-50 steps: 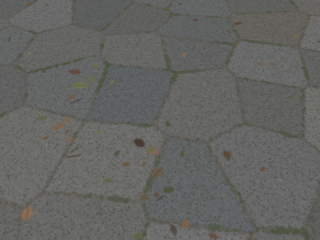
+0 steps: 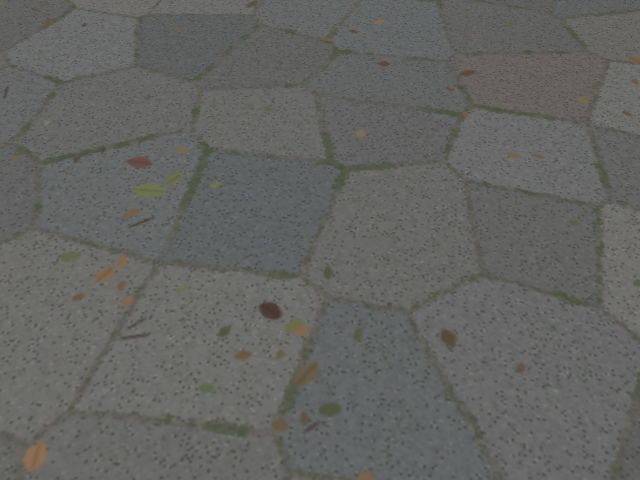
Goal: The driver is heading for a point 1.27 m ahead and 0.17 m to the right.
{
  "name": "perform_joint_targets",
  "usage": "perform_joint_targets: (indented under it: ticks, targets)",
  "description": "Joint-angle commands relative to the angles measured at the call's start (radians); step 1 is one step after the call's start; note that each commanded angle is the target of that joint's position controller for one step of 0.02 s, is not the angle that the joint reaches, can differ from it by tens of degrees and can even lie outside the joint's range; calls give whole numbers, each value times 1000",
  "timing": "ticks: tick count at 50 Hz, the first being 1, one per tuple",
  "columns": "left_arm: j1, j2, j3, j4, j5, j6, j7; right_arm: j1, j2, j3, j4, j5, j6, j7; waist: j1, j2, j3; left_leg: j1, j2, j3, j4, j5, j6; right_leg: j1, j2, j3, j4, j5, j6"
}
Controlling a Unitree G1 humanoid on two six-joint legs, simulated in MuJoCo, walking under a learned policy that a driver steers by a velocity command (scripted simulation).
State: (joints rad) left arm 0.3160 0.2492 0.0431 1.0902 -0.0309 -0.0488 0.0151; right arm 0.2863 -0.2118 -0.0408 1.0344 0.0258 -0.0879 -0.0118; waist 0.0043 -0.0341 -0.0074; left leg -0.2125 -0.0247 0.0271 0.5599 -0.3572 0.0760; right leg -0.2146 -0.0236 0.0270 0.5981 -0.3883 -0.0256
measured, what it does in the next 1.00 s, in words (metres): walks ahead: right foot, then left foot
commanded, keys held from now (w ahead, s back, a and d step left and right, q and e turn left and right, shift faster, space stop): w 1.00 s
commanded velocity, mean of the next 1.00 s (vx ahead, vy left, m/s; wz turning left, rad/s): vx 0.46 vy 0.00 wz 0.00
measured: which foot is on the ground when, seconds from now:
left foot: down 0.00-0.42, up 0.44-0.94, down 0.96-1.00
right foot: up 0.00-0.40, down 0.42-0.98, up 1.00-1.00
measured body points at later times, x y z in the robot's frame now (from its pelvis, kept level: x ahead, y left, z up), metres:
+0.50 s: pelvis +0.24 -0.05 -0.01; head +0.28 -0.05 +0.44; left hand +0.42 +0.20 -0.11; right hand +0.20 -0.30 -0.15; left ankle +0.04 +0.10 -0.63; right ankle +0.34 -0.13 -0.73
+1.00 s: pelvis +0.53 +0.00 -0.01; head +0.57 +0.01 +0.44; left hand +0.48 +0.27 -0.15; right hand +0.75 -0.23 -0.10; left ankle +0.65 +0.10 -0.73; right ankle +0.34 -0.13 -0.71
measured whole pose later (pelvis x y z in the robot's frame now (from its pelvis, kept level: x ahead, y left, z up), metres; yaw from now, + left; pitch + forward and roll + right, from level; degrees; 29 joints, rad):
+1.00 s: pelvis +0.53 +0.00 -0.01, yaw +0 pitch +3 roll -1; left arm 0.40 0.27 0.05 1.02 -0.01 -0.05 0.01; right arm 0.01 -0.24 -0.04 0.82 0.01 -0.11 0.04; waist 0.06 0.00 0.03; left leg -0.50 0.01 0.05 0.54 -0.08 0.05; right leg -0.03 -0.01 -0.02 0.61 -0.48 -0.02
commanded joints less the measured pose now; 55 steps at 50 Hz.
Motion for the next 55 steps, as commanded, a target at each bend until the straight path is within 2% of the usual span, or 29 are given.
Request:
perform_joint_targets:
  ticks: [1, 2, 3, 5, 7, 11, 13, 16, 18, 20, 21, 22, 23, 24, 25, 26, 28, 30, 34, 38, 43, 46, 48, 49, 50, 51, 52, 54, 55]
  targets:
    - [-235, 54, 0, -175, -1, -53, -3, 341, -261, -67, 61, -4, -20, 10, -153, 358, 70, 411, 383, -676, -377, -102, 213, -595, 66, -60, 326, -108, -8]
    - [-243, 98, 12, -175, -9, -66, -7, 298, -180, -41, 46, -22, -33, 14, -118, 225, 97, 414, 411, -707, -361, -32, 230, -692, 20, 21, 509, -156, -22]
    - [-200, 93, 11, -160, -17, -73, -17, 250, -131, -27, 28, -24, -41, 17, -80, 160, 105, 428, 379, -604, -341, 53, 199, -737, -16, 47, 585, -77, -43]
    - [-200, 92, 16, -153, -5, -79, -26, 186, -118, -16, 2, -17, -36, 25, -50, 100, 101, 413, 327, -424, -355, 246, 141, -750, -69, 25, 566, 61, -54]
    - [-224, 70, 17, -166, 4, -75, -38, 198, -76, 0, 3, -23, -16, 20, -44, 121, 91, 356, 270, -286, -379, 399, 107, -678, -88, -12, 484, 135, -36]
    - [-391, 7, -11, -240, 12, -61, -49, 189, -128, -4, -18, -29, -2, -7, -68, 113, 133, 156, 196, -138, -446, 411, 98, -498, -39, -88, 160, 325, 11]
    - [-447, 18, -15, -268, 6, -56, -52, 222, -162, -12, -11, -23, -6, -13, -77, 138, 144, 110, 208, -125, -486, 378, 102, -392, -8, -110, 48, 385, 11]
    - [-465, 66, -6, -298, -2, -54, -58, 224, -167, -22, 1, -6, -10, -13, -48, 148, 158, 201, 259, -115, -465, 447, 84, -365, -10, -74, -47, 401, -28]
    - [-394, 110, 15, -292, 1, -58, -60, 198, -185, -32, -5, -11, -1, -13, 8, 164, 85, 284, 276, -90, -346, 750, 58, -261, 21, -83, -59, 363, -63]
    - [-126, 173, 56, -216, -4, -50, -50, 174, -180, -31, -19, -24, 18, -12, 141, 171, -88, 233, 223, -37, -19, 990, 16, 82, 66, -111, -48, 328, -111]
    - [53, 235, 75, -178, 6, -43, -40, 177, -150, -17, -45, -40, 20, -9, 194, 75, -216, -4, 172, -17, 293, 703, -10, 393, -111, 96, -22, 270, -167]
    - [127, 295, 83, -151, 23, -41, -48, 327, 26, 27, -48, -27, -3, 6, 96, -239, -402, -348, -31, -59, 675, -98, -68, 683, -367, 636, -190, -21, -344]
    - [90, 202, 57, -153, 17, -44, -51, 248, -71, 6, -43, 2, -32, 12, 128, -176, -341, -462, -8, -182, 818, -188, -42, 619, -346, 768, -338, -141, -315]
    - [-16, 159, 44, -170, 13, -52, -49, 131, -138, -13, -87, 28, -48, 13, 104, -130, -155, -545, 46, -148, 847, -115, -22, 460, -322, 607, -353, -87, -265]
    - [-110, 132, 34, -193, 19, -60, -50, 67, -151, -15, -105, 24, -55, 5, 68, -15, -83, -497, 104, -129, 801, -10, -12, 286, -291, 472, -374, 40, -240]
    - [-162, 106, 27, -199, 32, -67, -55, 44, -150, -25, -107, 7, -49, -5, 31, 19, -35, -439, 140, -115, 743, 50, -13, 144, -254, 365, -394, 157, -223]
    - [-182, 74, 17, -186, 43, -73, -61, 92, -108, -28, -104, -4, -21, -10, -28, -24, -23, -335, 180, -123, 671, 90, -12, 16, -201, 253, -445, 209, -213]
    - [-147, 88, 18, -165, 34, -75, -54, 73, -92, -29, -117, -6, -2, -14, -41, -30, 18, -351, 195, -107, 597, 100, -25, -44, -190, 191, -489, 227, -225]
    - [-63, 138, 29, -145, 33, -69, -24, -98, -108, -34, -182, -24, 1, -12, -7, 4, 62, -495, 204, -92, 372, 307, -69, 4, -186, 136, -521, 296, -224]
    - [16, 150, 28, -132, 21, -59, -12, -247, -83, -20, -222, -18, -12, 5, 44, 2, 70, -447, 153, -39, 117, 482, -74, 50, -147, 48, -510, 358, -180]
    - [117, 159, 33, -96, 14, -33, -10, -386, -88, -8, -279, -4, -22, 38, 87, -4, 98, -479, 118, -29, -24, 414, -56, 233, -207, 53, -433, 395, -174]
    - [100, 181, 43, -99, 13, -17, -6, -342, -129, -20, -287, -2, -30, 52, 35, -42, 59, -379, 82, -12, -69, 296, -15, 310, -241, 59, -333, 595, -147]
    - [64, 165, 35, -116, 19, -8, -5, -85, -208, -61, -213, -5, -32, 45, -96, -45, -103, -10, 35, 23, -85, 305, 41, 242, -168, -5, -40, 851, -103]
    - [70, 128, 17, -147, 39, -11, -4, 112, -288, -83, -174, -21, -29, 34, -156, 60, -264, 317, 226, -192, -43, 336, 112, 21, -105, -53, 283, 590, -68]
    - [197, -11, -20, -146, 30, -36, -17, 161, -337, -93, -146, -22, -22, 41, -81, 333, -389, 642, 433, -676, -165, 122, 267, -385, 86, -30, 611, -107, -8]
    - [126, 103, 5, -140, 5, -59, -20, 149, -233, -64, -157, -17, -22, 42, -121, 232, -353, 620, 409, -726, -238, 34, 229, -498, 43, 104, 721, -181, -27]
    - [28, 155, 20, -174, -18, -74, -22, 60, -195, -51, -172, -16, -24, 37, -107, 194, -204, 489, 378, -569, -255, 93, 185, -559, -7, 83, 731, -95, -43]
    - [-45, 140, 26, -186, 3, -72, -10, -70, -152, -37, -195, -28, -26, 40, -46, 73, -66, 214, 307, -370, -315, 292, 160, -483, -89, 46, 630, 52, -34]
    - [-22, 123, 29, -183, 8, -59, -9, -89, -132, -31, -193, -38, -30, 42, -10, 98, -55, 141, 282, -316, -345, 327, 152, -418, -116, 54, 592, 89, -32]
Keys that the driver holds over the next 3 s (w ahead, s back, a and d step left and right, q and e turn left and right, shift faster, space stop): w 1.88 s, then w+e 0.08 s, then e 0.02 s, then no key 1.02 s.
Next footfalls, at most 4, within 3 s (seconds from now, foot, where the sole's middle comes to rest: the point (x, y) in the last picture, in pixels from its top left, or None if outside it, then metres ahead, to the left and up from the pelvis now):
0.42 right None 0.38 -0.13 -0.77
0.96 left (279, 408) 0.69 0.10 -0.77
1.52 right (380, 301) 0.99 -0.14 -0.77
2.06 left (294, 212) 1.31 0.09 -0.77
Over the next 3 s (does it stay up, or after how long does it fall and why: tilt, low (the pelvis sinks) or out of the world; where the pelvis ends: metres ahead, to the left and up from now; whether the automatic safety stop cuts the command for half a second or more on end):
stays up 1.27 -0.04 0.01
